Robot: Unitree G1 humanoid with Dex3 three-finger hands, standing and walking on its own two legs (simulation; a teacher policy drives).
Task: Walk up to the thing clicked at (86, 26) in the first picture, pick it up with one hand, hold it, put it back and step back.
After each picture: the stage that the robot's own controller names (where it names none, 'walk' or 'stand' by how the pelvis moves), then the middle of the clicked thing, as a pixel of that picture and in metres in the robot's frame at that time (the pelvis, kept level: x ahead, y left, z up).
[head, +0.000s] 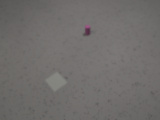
stand; (87, 30) +1.57 +0.05 -0.72
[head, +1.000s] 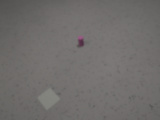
walk; (81, 41) +1.44 +0.21 -0.71
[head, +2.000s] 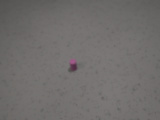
walk; (73, 65) +0.98 +0.26 -0.71
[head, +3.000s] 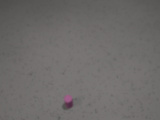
walk; (68, 101) +0.62 +0.22 -0.71
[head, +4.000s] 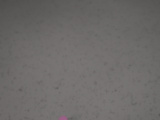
stand; out of the picture +0.43 +0.21 -0.70
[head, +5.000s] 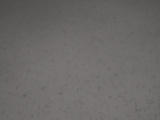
stand; out of the picture +0.41 +0.20 -0.72
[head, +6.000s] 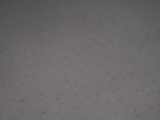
stand; out of the picture +0.36 +0.21 -0.73
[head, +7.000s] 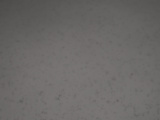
stand; out of the picture +0.37 +0.21 -0.73
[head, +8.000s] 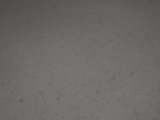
stand; out of the picture +0.36 +0.21 -0.73
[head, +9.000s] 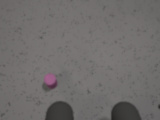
go down; (51, 81) +0.43 +0.21 -0.48
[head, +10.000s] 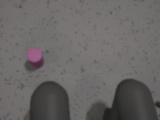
go down; (36, 58) +0.46 +0.23 -0.31
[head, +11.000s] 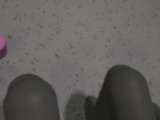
close in; out of the picture +0.45 +0.26 -0.24
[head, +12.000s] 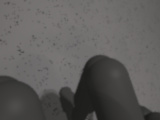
close; out of the picture +0.44 +0.28 -0.23
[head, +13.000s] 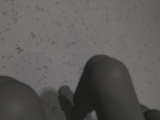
lift; out of the picture +0.43 +0.27 -0.23
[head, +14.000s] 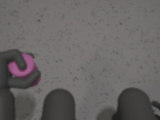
lift; (26, 71) +0.35 +0.23 -0.04
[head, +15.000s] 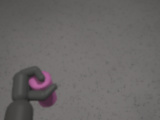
hold; (44, 90) +0.32 +0.18 +0.02
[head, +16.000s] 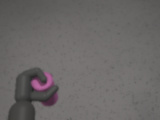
hold; (46, 90) +0.33 +0.17 +0.00
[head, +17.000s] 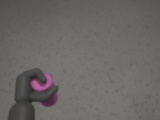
hold; (45, 90) +0.32 +0.18 +0.00
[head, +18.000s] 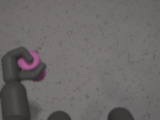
crouch; (33, 67) +0.40 +0.20 -0.06
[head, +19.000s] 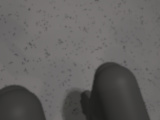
lower; out of the picture +0.48 +0.28 -0.16
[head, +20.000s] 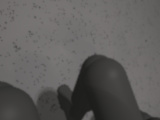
lower; out of the picture +0.44 +0.29 -0.23
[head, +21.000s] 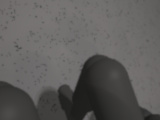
lower; out of the picture +0.44 +0.30 -0.23
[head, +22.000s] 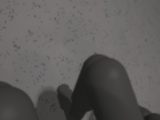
lower; out of the picture +0.44 +0.30 -0.23
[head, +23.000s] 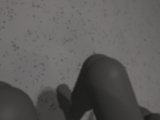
lower; out of the picture +0.44 +0.30 -0.23
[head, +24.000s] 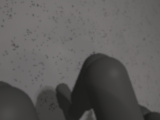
open; out of the picture +0.44 +0.29 -0.23
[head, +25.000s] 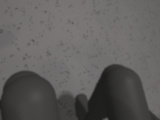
stand; out of the picture +0.44 +0.27 -0.25
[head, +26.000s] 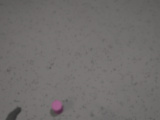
stand; (57, 107) +0.41 +0.20 -0.60
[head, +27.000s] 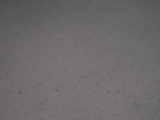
stand; out of the picture +0.40 +0.21 -0.67
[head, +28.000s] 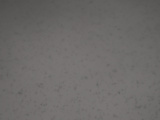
stand; out of the picture +0.40 +0.20 -0.67
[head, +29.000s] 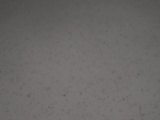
stand; out of the picture +0.41 +0.19 -0.72
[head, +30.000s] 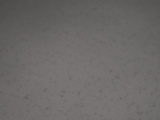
stand; out of the picture +0.39 +0.21 -0.73
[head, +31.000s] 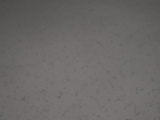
stand; out of the picture +0.39 +0.22 -0.73
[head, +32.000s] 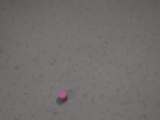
walk; (63, 96) +0.51 +0.20 -0.70
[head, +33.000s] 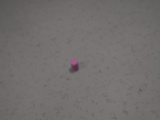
walk; (74, 65) +0.87 +0.21 -0.70
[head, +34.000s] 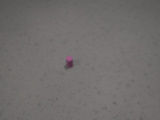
stand; (69, 62) +1.04 +0.20 -0.71
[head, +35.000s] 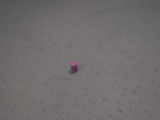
stand; (74, 67) +0.99 +0.19 -0.73
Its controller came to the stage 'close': yes
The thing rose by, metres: 0.71
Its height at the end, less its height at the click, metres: +0.00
